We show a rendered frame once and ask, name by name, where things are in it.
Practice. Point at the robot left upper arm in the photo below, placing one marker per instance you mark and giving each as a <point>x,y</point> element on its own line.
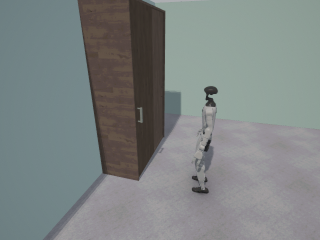
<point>209,118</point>

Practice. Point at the wardrobe door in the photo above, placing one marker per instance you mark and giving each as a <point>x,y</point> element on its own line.
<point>142,59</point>
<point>157,66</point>

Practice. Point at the robot right hand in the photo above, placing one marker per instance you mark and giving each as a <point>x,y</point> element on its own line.
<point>200,130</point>

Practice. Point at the robot left hand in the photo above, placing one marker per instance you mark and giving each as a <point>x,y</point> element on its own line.
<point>198,155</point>

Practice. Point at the robot left shin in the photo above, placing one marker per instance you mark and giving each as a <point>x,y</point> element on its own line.
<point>201,177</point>

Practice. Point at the robot head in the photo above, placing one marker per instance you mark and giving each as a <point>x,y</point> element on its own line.
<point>210,90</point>

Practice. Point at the robot left forearm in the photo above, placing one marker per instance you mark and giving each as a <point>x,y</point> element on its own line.
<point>205,139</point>

